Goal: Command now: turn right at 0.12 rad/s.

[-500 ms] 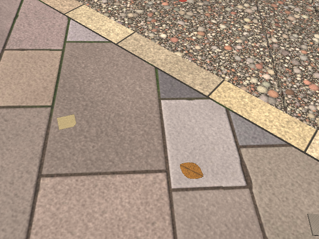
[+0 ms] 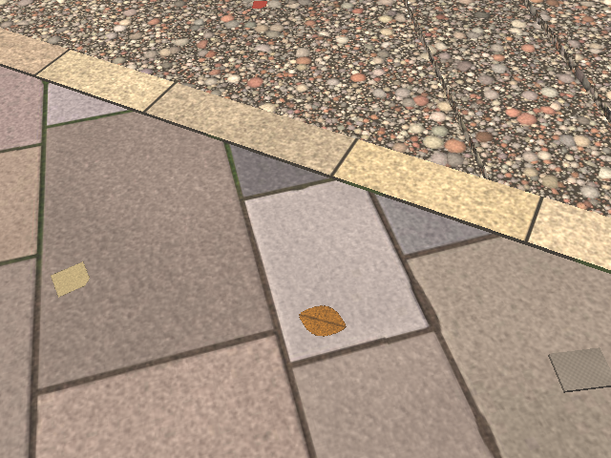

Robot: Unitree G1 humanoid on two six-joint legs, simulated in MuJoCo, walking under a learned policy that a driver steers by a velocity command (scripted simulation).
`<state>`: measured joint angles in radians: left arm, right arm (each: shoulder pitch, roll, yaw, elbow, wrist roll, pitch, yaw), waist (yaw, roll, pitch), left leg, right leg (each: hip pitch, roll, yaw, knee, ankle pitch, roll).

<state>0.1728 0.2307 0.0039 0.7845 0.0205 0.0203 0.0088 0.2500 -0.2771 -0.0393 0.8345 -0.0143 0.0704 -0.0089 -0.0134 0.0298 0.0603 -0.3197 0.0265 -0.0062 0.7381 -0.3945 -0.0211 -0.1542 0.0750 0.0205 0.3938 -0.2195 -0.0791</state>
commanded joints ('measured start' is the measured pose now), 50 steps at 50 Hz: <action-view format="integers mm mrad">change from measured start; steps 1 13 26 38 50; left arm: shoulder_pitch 14 63 41 411 341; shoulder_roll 155 110 62 201 46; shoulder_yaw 34 17 7 65 12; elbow -20 142 208 300 280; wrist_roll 5 -10 19 9 2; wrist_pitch -11 -21 -19 -80 -131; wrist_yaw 6 12 0 1 13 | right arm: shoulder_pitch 0 5 119 -54 -256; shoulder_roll -63 -63 -126 -50 34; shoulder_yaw -9 14 -17 -15 11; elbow -38 84 199 96 39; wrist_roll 6 7 -1 -24 -12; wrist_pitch -16 -78 -60 -120 -110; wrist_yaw -15 -19 -14 22 55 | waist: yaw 26 14 -30 113 47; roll -146 12 122 -212 -100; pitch -54 -31 98 64 87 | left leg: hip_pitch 55 204 152 -461 -412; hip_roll -20 80 227 -32 -5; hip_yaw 11 -105 -395 -14 70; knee -120 -419 -604 287 115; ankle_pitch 2 332 -471 -129 321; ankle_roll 15 67 239 136 73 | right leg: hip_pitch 8 3 -278 223 160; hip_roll -267 -128 -27 -477 -252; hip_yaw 211 121 -40 643 -67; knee -76 -88 225 -324 -273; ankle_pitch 349 130 -264 -648 455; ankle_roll -132 17 0 -163 -40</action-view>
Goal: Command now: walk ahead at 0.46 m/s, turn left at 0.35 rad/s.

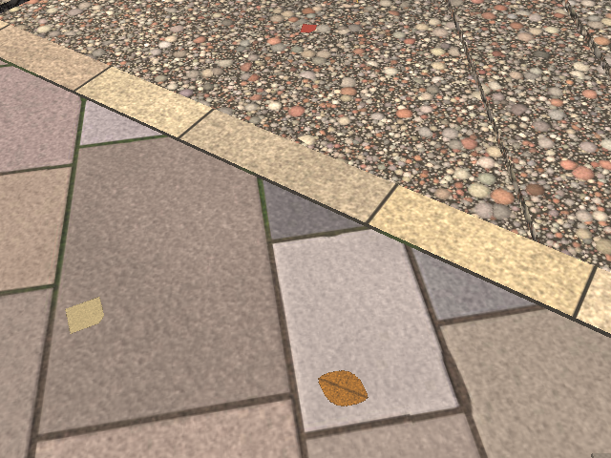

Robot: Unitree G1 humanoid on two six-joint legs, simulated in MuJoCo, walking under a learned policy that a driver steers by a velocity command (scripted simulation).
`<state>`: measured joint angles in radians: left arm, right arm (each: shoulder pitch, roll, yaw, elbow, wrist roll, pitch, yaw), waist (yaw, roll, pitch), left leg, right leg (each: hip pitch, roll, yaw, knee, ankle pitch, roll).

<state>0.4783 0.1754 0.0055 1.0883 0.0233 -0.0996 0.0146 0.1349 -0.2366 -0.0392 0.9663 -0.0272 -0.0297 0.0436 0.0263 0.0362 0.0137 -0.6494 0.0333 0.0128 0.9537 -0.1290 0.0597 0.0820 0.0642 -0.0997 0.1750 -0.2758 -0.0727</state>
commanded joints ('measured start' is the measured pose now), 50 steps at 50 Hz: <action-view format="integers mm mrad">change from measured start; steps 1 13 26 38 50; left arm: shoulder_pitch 38 -180 -498 -113 -132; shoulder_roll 105 175 139 389 170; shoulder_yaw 10 42 37 91 54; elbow -22 -197 -366 -358 -249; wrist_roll -2 -9 20 44 -7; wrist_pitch -11 -27 63 20 -17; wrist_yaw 10 -15 -34 11 -31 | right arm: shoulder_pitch -176 154 330 422 59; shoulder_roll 2 -170 -150 -49 -73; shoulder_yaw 18 -64 -52 -31 -12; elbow -109 -44 -44 -157 -216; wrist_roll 1 22 25 61 -18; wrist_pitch -10 -3 -31 -48 -2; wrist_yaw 5 -32 -48 -45 3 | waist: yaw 13 -93 -100 16 -33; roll -111 -37 16 -335 -123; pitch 139 -44 30 -384 25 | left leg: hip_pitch -47 738 596 122 -1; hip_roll -17 258 48 -211 6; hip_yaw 80 -580 -314 -161 -73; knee -170 -732 -721 264 2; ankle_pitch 73 -168 336 -450 -45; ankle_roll -4 335 148 19 -24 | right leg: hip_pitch -86 -825 -803 273 -207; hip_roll -240 -114 -141 -543 -278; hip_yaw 30 157 101 817 216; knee -56 1244 646 166 -40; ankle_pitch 546 -41 256 -2 315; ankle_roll -43 11 126 -166 -123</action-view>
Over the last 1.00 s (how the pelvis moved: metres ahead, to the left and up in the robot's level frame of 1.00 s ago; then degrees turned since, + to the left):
0.16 -0.02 0.00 4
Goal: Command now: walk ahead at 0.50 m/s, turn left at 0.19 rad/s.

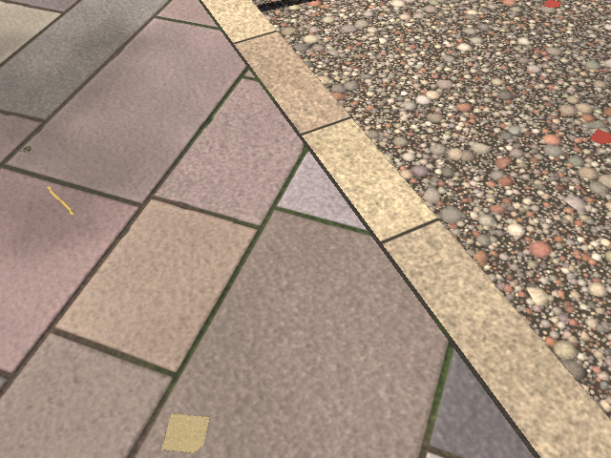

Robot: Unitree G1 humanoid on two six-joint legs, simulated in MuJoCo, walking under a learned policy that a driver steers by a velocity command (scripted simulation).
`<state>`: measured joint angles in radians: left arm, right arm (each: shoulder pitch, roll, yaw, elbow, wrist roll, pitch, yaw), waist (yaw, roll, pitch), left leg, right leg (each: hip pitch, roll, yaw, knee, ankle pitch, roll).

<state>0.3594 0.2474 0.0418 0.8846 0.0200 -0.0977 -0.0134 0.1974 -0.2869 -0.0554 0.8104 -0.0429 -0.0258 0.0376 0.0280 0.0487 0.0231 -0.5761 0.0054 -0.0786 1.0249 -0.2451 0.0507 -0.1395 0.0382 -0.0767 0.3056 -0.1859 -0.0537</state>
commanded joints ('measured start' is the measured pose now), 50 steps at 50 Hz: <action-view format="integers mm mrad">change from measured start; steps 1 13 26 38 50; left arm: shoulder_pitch -7 118 -133 -156 -39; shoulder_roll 97 32 41 64 165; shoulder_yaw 17 -8 21 23 63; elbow -39 -34 -59 -115 -69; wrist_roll -6 -32 8 19 -18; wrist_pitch -16 17 76 65 39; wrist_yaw -3 2 -28 -32 6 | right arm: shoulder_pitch -46 263 166 230 58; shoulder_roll -13 -196 -39 -117 -31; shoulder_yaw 12 -30 -1 -14 4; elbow -74 -3 71 128 -61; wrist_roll -1 -39 27 14 -6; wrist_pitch -9 -54 -87 -52 -8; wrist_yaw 13 -36 -41 -75 -31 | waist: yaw -29 -157 -25 19 -56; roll -134 131 4 51 -53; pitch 22 -286 58 -51 -14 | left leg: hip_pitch -58 865 490 716 -17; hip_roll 45 344 204 248 103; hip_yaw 48 -331 83 292 75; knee -140 -641 -928 -449 60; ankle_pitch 112 -55 303 1090 -7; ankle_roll -21 185 119 59 -95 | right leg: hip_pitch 7 -317 -570 -251 -53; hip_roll -235 -79 -121 48 -155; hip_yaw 164 -33 123 -92 330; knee -176 710 665 286 -91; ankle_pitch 234 36 110 -48 378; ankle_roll -135 -8 27 -127 -238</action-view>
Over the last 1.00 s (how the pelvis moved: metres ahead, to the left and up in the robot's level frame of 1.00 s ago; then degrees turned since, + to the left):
0.56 0.08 0.01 30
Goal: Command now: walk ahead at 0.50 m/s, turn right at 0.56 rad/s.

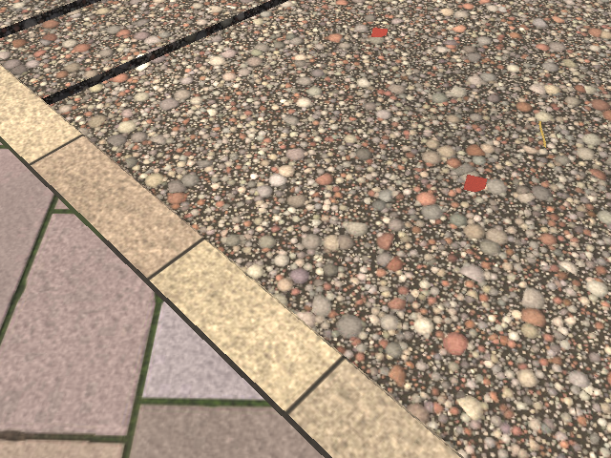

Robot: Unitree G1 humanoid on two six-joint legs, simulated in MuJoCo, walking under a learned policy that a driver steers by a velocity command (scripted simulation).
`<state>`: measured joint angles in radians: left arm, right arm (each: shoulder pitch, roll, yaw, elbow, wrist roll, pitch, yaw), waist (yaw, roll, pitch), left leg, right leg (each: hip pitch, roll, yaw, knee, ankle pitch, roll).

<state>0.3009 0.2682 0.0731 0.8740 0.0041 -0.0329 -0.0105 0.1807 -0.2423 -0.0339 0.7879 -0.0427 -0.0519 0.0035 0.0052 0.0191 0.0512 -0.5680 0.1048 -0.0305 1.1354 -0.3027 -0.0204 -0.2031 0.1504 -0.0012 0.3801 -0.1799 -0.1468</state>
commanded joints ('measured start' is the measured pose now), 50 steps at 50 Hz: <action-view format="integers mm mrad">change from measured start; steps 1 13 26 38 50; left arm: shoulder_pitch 38 124 41 -86 -26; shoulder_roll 147 189 89 60 34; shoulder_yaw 32 39 -9 -40 -64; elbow -57 -90 -154 -197 -134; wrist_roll -2 17 36 37 9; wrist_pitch -25 -8 17 -10 -45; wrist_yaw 4 27 -23 -23 12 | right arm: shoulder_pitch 30 -187 152 213 235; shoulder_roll -76 -115 -132 -176 -53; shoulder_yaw -17 -4 -30 -39 -23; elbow -56 -166 -10 48 89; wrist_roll -6 19 31 33 35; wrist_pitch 19 -8 -50 -17 90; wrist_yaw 4 13 8 0 -15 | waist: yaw -20 43 17 29 -62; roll -36 -111 85 76 -93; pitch -29 -26 -42 -41 -110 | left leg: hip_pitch -52 74 412 462 183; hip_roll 6 -104 115 65 -87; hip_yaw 31 8 -185 -12 -20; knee -99 -578 -944 -716 -158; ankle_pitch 92 184 318 776 5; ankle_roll -32 13 220 149 16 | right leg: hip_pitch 14 167 -371 -80 61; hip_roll -258 -274 -147 -119 -355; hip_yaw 255 382 115 -22 103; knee -173 -18 675 152 -110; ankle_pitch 358 462 -108 -29 825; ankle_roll -135 -50 106 76 -62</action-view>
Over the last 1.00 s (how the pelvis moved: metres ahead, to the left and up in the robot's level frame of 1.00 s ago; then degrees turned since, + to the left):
0.51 -0.02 -0.01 -19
